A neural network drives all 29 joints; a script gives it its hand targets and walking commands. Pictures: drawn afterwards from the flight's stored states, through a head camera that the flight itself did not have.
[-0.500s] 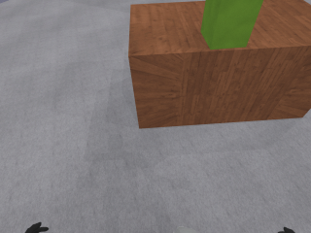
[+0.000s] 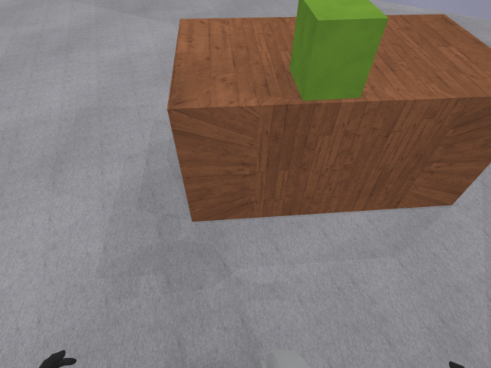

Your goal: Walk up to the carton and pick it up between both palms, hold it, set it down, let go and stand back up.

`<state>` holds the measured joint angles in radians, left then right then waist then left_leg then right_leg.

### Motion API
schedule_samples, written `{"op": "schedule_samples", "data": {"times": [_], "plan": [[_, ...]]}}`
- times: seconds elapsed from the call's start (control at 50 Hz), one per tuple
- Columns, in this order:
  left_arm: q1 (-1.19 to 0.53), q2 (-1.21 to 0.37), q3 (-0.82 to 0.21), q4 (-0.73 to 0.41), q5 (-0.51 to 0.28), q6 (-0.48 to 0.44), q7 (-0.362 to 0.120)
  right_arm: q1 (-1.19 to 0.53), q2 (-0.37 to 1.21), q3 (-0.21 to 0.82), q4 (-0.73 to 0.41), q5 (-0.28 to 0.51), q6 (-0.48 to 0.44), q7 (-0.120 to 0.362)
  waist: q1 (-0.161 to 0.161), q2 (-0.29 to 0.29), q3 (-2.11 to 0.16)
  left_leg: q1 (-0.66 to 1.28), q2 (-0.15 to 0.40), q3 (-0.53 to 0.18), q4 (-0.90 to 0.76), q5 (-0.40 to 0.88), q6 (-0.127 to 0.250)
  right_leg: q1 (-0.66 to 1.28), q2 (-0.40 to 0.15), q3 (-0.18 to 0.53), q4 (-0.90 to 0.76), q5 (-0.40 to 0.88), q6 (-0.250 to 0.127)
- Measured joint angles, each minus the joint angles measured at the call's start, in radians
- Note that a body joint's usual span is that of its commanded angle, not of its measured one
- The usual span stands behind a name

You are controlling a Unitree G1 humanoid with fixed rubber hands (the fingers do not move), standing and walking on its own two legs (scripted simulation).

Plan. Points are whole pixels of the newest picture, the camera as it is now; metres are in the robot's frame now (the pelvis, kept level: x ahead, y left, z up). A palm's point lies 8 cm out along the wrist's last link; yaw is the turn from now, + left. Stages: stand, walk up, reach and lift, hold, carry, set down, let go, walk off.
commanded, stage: walk up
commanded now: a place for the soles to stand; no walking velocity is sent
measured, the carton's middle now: (331, 47) +1.04 -0.30 +0.03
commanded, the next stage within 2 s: none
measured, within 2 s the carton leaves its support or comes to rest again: neither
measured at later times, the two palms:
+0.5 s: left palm (107, 348) +0.20 +0.24 -0.10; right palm out of the picture +0.15 -0.43 -0.08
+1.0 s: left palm (161, 331) +0.22 +0.15 -0.09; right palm out of the picture +0.23 -0.52 -0.07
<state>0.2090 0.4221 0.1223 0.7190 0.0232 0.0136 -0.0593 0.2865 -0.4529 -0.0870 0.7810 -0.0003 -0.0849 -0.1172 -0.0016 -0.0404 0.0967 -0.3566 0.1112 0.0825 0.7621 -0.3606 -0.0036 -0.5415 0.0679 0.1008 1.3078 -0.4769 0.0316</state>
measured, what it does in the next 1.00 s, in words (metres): steps to the right: right foot, then left foot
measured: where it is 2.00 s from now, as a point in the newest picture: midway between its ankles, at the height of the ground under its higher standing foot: outside the picture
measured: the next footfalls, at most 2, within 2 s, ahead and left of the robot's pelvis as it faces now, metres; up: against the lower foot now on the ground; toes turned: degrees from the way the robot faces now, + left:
right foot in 0.08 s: +0.11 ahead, -0.16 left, +0.00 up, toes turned +2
left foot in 0.36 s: +0.15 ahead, +0.08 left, +0.00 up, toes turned +5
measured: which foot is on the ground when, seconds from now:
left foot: down 0.00-0.08, up 0.10-0.34, down 0.36-0.64, up 0.66-0.98, down 1.00-1.00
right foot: up 0.00-0.06, down 0.08-0.38, up 0.40-0.62, down 0.64-1.00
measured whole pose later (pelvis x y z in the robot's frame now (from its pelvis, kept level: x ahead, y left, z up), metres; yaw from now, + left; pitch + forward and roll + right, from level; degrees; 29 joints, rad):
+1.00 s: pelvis +0.14 -0.18 +0.00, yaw +4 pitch +0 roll +0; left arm 0.21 0.43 0.12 0.72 0.02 0.02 -0.06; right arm 0.31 -0.46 -0.08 0.79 0.00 -0.08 -0.11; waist 0.00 -0.03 0.11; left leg -0.48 0.07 0.03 0.83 -0.42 0.02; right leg -0.40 0.03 -0.14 0.83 -0.43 -0.11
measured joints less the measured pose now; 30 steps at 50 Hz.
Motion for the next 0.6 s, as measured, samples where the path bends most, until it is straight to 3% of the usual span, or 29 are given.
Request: {"op": "schedule_samples", "data": {"times": [0.04,0.08,0.12,0.16,0.2,0.28,0.34,0.38,0.42,0.5,0.6], "plan": [[0.001,0.001,0.004,0.000,0.000,0.000,-0.011,0.000,0.000,0.000,0.000,0.000,-0.003,0.012,0.001,-0.001,-0.004,0.001,0.017,0.001,0.006,-0.009,-0.024,0.011,-0.062,0.004,-0.167,-0.019,-0.011],[0.013,0.005,0.016,0.000,0.000,0.000,-0.015,0.000,-0.001,0.000,0.000,0.000,-0.003,0.021,0.002,-0.002,-0.004,-0.008,0.041,0.000,0.054,-0.046,-0.024,0.062,-0.096,0.006,-0.387,-0.004,-0.028],[0.020,0.005,0.024,0.004,0.000,0.000,-0.015,-0.001,-0.002,0.000,0.008,0.000,0.005,0.023,0.002,0.009,0.006,-0.053,0.050,-0.038,0.208,-0.150,-0.003,0.048,-0.075,-0.018,-0.343,0.040,-0.031],[0.028,0.000,0.010,0.006,0.000,0.000,-0.016,-0.002,-0.002,0.000,0.009,0.000,0.012,0.024,0.002,0.013,0.006,-0.108,0.014,-0.066,0.378,-0.182,0.001,0.053,-0.063,-0.039,-0.310,0.019,-0.041],[0.029,0.000,-0.001,0.007,0.000,0.000,-0.015,-0.002,-0.002,0.000,0.009,0.000,0.012,0.027,0.002,0.015,0.005,-0.140,-0.020,-0.065,0.448,-0.183,0.001,0.079,-0.057,-0.055,-0.340,0.021,-0.051],[0.029,0.000,-0.001,0.006,0.000,0.000,-0.015,-0.001,-0.003,0.000,0.008,0.000,0.012,0.032,0.001,0.015,0.005,-0.160,-0.035,-0.056,0.401,-0.184,0.001,0.123,-0.036,-0.082,-0.414,0.040,-0.073],[0.029,-0.001,-0.002,0.006,0.000,0.000,-0.015,-0.001,-0.003,0.000,0.008,0.000,0.004,0.032,0.001,0.014,0.004,-0.145,-0.037,-0.049,0.227,-0.175,0.011,0.125,-0.028,-0.095,-0.426,0.034,-0.081],[0.028,-0.001,-0.003,0.003,0.000,0.000,-0.015,0.000,-0.004,0.000,0.008,0.000,-0.011,0.025,0.001,0.011,0.005,-0.107,-0.040,-0.043,0.091,-0.040,0.015,0.117,-0.027,-0.096,-0.390,0.012,-0.080],[0.021,-0.001,-0.008,0.003,0.000,0.002,-0.015,0.009,-0.004,0.000,0.009,0.000,-0.019,0.017,0.000,0.003,0.006,-0.100,-0.040,-0.038,0.120,-0.018,-0.008,0.084,-0.028,-0.086,-0.273,-0.018,-0.077],[-0.008,0.004,-0.004,0.003,0.000,0.003,-0.015,0.019,-0.003,0.000,0.009,0.000,-0.019,0.007,0.001,-0.007,0.005,-0.067,-0.023,-0.038,0.126,-0.064,-0.011,0.010,-0.032,-0.067,-0.099,-0.066,-0.053],[-0.025,0.005,0.006,-0.001,0.000,0.003,-0.015,0.020,-0.004,0.000,0.008,0.000,-0.019,0.007,0.001,-0.015,0.005,-0.057,0.011,-0.037,0.135,-0.088,-0.031,-0.017,-0.083,-0.065,-0.203,-0.065,-0.043]]}}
